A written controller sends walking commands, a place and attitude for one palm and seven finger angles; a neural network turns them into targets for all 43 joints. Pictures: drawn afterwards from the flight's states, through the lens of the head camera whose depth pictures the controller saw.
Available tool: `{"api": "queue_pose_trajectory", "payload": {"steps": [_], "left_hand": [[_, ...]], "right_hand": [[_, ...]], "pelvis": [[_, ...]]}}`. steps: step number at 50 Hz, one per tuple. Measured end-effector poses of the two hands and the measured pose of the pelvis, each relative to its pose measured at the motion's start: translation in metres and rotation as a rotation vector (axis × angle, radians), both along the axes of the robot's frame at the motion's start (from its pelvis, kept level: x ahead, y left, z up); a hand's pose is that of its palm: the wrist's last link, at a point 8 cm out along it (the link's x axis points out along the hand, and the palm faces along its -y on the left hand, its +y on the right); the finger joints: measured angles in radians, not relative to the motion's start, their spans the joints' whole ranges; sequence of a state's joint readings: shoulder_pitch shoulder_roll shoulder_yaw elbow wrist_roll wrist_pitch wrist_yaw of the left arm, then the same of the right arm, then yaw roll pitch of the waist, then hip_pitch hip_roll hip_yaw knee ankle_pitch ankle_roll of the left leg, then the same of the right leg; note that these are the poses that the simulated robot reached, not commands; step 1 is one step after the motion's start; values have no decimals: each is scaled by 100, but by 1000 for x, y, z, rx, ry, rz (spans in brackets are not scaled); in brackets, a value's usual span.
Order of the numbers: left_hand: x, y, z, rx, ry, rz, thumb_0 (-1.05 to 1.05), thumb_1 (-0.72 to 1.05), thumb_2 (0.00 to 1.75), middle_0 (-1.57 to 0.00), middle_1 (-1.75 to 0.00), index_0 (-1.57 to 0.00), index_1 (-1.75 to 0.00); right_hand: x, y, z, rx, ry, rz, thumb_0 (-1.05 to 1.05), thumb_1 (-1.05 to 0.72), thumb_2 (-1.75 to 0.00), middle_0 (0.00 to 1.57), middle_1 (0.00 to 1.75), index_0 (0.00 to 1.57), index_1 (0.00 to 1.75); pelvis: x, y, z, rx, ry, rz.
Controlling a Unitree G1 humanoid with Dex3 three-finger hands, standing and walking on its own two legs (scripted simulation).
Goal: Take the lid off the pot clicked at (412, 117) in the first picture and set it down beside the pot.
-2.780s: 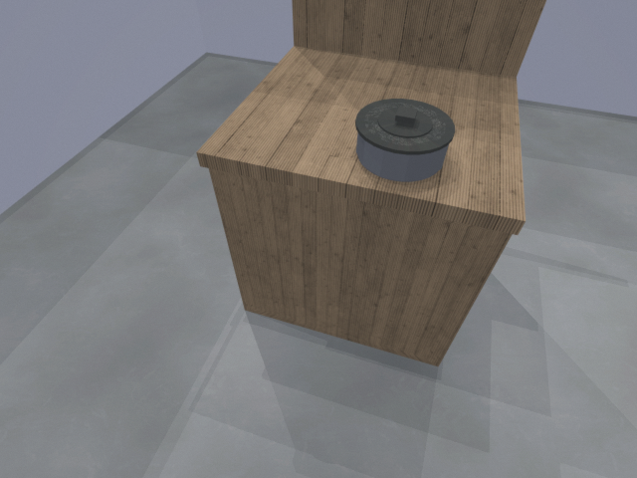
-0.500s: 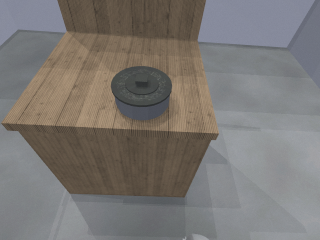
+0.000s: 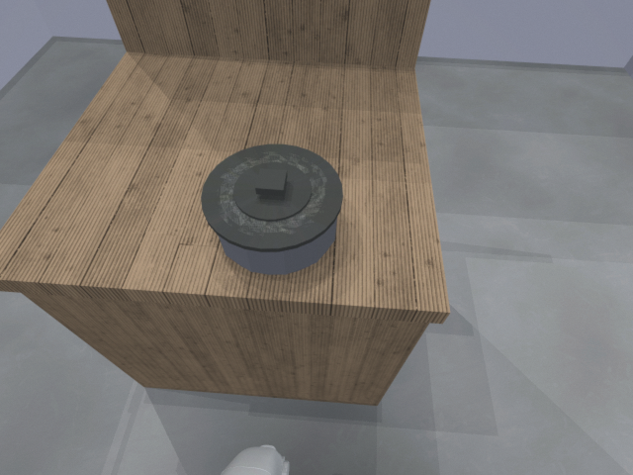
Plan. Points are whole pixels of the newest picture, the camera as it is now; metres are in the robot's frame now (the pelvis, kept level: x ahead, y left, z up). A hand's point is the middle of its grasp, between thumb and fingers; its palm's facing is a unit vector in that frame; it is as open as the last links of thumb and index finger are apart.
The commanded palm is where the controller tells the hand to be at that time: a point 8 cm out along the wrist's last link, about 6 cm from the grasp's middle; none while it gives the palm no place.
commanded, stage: come to a stop and stand still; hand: left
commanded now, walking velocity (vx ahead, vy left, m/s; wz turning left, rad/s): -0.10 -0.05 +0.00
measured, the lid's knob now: (271, 182) +0.49 +0.11 +0.06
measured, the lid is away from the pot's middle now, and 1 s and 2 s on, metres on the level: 0.00 0.00 0.00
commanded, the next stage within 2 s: look again from close up in 1.28 s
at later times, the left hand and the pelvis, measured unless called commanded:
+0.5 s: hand out of the picture -0.02 +0.24 -0.17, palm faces -0.02 -0.98 -0.19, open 7.4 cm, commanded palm none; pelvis -0.03 +0.04 +0.01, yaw -2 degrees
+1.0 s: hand out of the picture -0.05 +0.19 -0.18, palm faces +0.03 -0.99 -0.15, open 7.4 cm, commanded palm none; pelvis -0.02 +0.04 +0.00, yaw -3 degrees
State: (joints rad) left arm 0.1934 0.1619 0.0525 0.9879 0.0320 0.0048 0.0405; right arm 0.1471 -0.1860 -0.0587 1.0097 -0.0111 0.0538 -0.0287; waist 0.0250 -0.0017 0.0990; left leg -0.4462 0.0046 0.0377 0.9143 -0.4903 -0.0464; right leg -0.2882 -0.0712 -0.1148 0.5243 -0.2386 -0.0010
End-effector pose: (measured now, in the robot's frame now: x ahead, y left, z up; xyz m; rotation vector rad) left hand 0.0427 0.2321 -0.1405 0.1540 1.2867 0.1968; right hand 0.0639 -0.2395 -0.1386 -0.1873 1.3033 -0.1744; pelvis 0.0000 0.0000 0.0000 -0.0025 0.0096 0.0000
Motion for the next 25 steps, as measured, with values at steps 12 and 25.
{"api": "queue_pose_trajectory", "payload": {"steps": [12, 25], "left_hand": [[-23, 64, -14, -16, 49, 21, 0, 92, 90, -20, -30, -20, -30], [-60, 53, -1, -40, 120, -53, 0, 91, 90, -20, -30, -19, -30]], "right_hand": [[28, 51, 30, -60, -150, 67, 0, -91, -90, 20, 30, 20, 30], [-60, 48, 25, -29, -50, -58, 0, -91, -90, 21, 30, 21, 30]], "pelvis": [[-8, 42, 2, -34, -22, -10], [-34, 43, 12, -34, 4, -41]]}}
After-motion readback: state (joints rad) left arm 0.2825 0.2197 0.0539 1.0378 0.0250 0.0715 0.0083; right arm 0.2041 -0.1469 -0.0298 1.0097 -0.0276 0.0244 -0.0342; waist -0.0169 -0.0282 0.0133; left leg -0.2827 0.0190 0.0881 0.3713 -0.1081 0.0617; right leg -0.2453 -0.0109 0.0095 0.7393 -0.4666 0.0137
